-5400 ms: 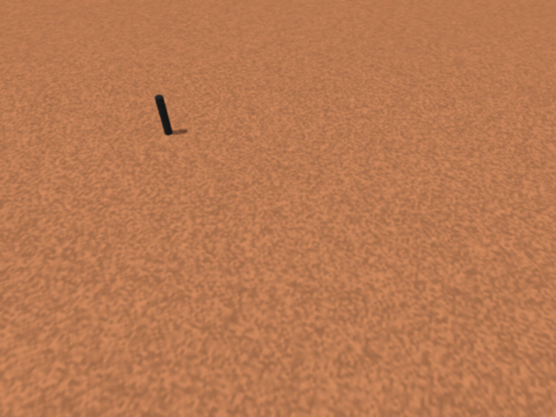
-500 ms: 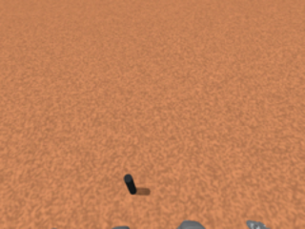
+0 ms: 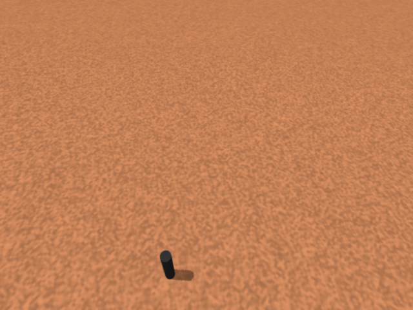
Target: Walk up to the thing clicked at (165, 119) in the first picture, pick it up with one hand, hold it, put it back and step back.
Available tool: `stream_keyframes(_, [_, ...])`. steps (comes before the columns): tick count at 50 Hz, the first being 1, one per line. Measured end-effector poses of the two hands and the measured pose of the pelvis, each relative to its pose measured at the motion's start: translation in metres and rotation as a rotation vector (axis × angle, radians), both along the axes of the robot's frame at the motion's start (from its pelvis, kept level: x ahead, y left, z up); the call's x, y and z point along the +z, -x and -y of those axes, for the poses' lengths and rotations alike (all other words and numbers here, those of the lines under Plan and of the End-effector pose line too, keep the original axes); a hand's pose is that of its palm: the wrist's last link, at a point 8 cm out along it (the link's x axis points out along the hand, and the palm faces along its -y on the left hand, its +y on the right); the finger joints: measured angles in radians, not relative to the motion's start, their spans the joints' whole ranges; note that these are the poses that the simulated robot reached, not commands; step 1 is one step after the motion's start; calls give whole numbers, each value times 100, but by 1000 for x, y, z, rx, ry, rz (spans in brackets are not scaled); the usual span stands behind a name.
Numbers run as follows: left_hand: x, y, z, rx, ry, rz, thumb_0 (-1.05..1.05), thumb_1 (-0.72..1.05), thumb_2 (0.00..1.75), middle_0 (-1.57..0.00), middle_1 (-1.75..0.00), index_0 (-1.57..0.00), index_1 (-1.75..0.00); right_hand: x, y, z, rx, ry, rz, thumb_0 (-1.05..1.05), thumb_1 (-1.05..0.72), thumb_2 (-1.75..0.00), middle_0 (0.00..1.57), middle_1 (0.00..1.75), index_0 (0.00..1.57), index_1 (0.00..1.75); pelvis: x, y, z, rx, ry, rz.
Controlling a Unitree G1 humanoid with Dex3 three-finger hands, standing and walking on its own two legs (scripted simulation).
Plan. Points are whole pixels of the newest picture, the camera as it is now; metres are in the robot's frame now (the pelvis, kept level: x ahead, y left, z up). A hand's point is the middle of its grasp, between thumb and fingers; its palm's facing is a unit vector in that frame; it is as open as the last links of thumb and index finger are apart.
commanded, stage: walk up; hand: left
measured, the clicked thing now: (168, 265) +0.40 +0.14 -0.66
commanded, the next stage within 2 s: stand in 0.72 s
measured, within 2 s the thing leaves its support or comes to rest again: neither
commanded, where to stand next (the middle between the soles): +0.06 -0.01 m, yaw +0 degrees
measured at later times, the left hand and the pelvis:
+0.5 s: hand out of the picture +0.08 +0.25 -0.16, palm faces +0.00 -0.95 -0.32, open 7.4 cm; pelvis +0.02 +0.00 +0.00, yaw +0 degrees
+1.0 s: hand out of the picture +0.11 +0.25 -0.15, palm faces -0.02 -0.94 -0.34, open 7.4 cm; pelvis +0.02 +0.00 +0.00, yaw +1 degrees
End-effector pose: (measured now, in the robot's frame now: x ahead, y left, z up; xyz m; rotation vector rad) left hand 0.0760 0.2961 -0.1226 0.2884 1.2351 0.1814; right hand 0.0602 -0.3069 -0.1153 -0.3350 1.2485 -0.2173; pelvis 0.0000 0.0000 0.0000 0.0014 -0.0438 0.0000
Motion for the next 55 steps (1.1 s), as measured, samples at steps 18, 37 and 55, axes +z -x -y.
stream_keyframes(18, [5, 11, 0, 43, -20, -39, 1, 90, 90, -20, -30, -20, -30, -5, -45, -15, 28, -52, 53, 1, -90, -90, 20, 30, 20, 30, 3, -12, 1, 7, 2, -4])
stream_keyframes(37, [5, -23, 5, 7, -8, 9, 1, 90, 90, -20, -30, -20, -30, -2, -31, -8, -10, -26, 16, 1, -90, -90, 20, 30, 20, 30, 3, -21, 1, 7, 2, -6])
stream_keyframes(55, [8, -22, 1, 2, -30, -2, 1, 90, 90, -20, -30, -20, -30, -5, -39, -9, 6, -39, 8, 1, -90, -90, 20, 30, 20, 30, 4, -27, 3, 14, 1, -13])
